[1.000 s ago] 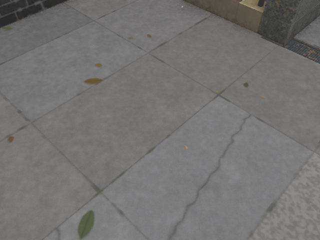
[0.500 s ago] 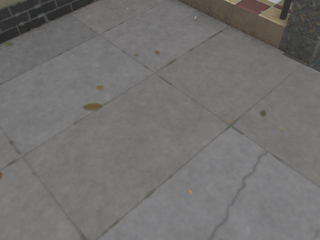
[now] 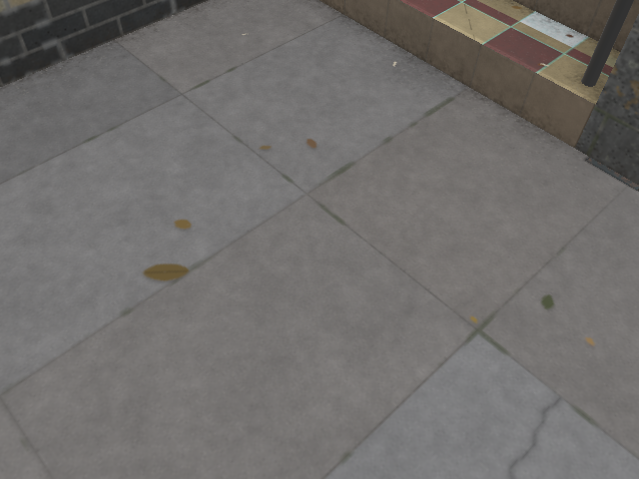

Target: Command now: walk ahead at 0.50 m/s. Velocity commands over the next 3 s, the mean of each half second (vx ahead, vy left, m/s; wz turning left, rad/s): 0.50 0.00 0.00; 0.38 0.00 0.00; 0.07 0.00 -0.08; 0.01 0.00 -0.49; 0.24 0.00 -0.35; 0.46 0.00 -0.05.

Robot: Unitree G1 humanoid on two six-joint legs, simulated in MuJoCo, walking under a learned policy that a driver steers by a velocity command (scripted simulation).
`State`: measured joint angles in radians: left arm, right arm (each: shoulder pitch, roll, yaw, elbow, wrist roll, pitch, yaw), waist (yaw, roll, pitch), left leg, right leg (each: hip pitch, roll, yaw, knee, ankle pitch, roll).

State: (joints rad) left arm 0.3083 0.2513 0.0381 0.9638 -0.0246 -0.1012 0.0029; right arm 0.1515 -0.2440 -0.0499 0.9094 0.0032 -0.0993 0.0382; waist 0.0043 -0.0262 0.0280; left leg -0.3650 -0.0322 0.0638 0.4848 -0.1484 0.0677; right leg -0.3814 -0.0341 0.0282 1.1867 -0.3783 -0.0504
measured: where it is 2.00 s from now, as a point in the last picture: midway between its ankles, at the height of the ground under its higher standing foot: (357, 418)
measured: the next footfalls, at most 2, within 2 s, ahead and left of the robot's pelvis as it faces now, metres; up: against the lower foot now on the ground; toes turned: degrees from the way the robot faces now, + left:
right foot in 0.44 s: +0.41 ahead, -0.16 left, +0.00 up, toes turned -2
left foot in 0.94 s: +0.68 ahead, +0.07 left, +0.00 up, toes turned +2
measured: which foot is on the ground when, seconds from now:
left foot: down 0.00-0.46, up 0.48-0.92, down 0.94-1.00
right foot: up 0.00-0.42, down 0.44-0.96, up 0.98-1.00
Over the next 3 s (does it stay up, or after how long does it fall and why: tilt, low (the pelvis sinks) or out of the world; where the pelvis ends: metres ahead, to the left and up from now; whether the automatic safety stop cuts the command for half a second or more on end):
stays up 0.89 -0.31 0.01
